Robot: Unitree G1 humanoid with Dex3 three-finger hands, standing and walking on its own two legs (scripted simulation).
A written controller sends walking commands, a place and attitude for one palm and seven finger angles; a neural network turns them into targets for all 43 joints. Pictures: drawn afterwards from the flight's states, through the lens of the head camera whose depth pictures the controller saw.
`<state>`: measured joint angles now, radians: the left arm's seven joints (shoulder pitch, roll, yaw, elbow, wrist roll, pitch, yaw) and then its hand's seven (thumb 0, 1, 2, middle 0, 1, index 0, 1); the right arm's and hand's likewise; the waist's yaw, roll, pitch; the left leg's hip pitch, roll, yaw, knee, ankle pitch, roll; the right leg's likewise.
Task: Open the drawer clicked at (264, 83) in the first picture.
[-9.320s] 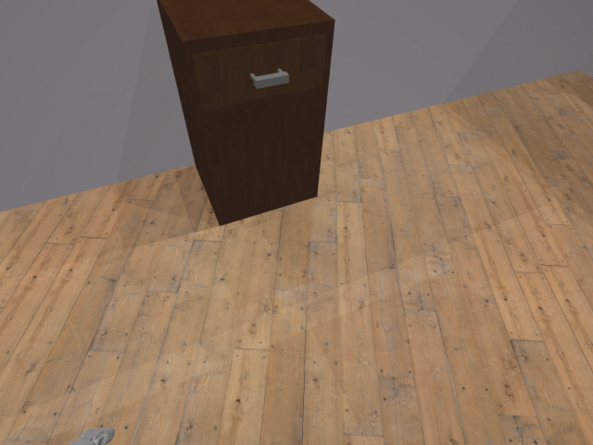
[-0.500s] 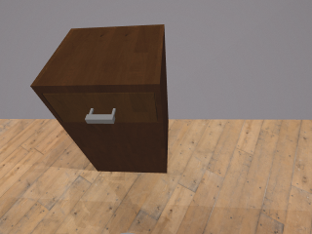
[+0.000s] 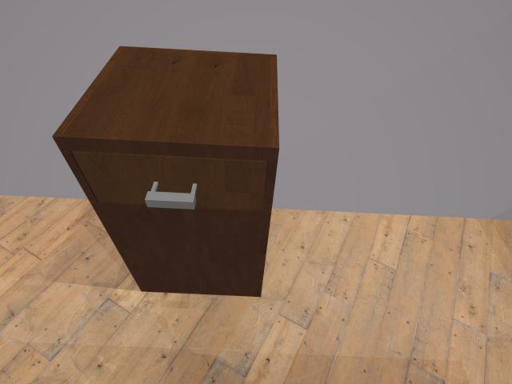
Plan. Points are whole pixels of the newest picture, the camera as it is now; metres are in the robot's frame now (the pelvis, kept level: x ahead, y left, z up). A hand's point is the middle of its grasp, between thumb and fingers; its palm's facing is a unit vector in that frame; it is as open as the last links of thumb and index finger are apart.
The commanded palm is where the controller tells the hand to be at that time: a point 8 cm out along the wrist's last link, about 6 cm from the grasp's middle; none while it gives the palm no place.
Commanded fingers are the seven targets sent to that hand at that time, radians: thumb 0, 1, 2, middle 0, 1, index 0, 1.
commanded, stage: come to a stop and stand still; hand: left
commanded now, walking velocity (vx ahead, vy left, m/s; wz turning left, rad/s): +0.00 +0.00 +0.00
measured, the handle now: (173, 193) +0.53 +0.25 -0.10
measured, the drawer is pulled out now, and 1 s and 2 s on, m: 0.00 0.00 0.00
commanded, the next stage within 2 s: look again from close up in 0.70 s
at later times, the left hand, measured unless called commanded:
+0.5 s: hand out of the picture +0.00 +0.16 -0.18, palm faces +0.04 -0.98 -0.18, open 7.3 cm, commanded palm none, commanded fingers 0.00 0.90 0.90 -0.20 -0.30 -0.20 -0.30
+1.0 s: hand out of the picture -0.01 +0.16 -0.18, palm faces +0.03 -0.98 -0.20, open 7.4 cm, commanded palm none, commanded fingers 0.00 0.90 0.90 -0.20 -0.30 -0.20 -0.30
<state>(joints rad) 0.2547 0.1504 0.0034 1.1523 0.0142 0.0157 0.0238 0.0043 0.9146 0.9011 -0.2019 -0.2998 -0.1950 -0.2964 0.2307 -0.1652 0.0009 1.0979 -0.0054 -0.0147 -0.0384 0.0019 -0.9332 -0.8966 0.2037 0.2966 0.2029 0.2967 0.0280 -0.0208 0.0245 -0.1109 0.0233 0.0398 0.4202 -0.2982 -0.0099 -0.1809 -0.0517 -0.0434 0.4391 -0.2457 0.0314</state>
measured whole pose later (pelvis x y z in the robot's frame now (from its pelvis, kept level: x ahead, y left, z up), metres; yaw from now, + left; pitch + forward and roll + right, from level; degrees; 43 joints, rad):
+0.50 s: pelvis +0.01 +0.00 +0.00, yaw +0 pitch -1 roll +0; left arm 0.26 0.14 0.01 1.15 0.01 0.01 0.04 0.00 0.92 0.90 -0.20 -0.30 -0.19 -0.30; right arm 0.33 -0.11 0.00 1.15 0.00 -0.02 -0.04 0.01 -0.91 -0.90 0.20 0.30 0.20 0.30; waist 0.00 0.00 0.04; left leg -0.08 0.03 0.04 0.40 -0.30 -0.02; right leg -0.15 -0.05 -0.05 0.43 -0.26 0.03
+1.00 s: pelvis +0.00 -0.01 -0.01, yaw +0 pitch -1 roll +0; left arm 0.30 0.14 -0.01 1.12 0.01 -0.01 0.04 0.00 0.91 0.90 -0.20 -0.30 -0.20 -0.30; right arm 0.30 -0.17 0.00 1.05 -0.01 -0.02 -0.03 0.01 -0.92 -0.90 0.20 0.30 0.20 0.30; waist 0.00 0.02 0.03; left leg -0.17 0.04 0.03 0.54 -0.36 -0.02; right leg -0.23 -0.04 -0.05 0.54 -0.30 0.02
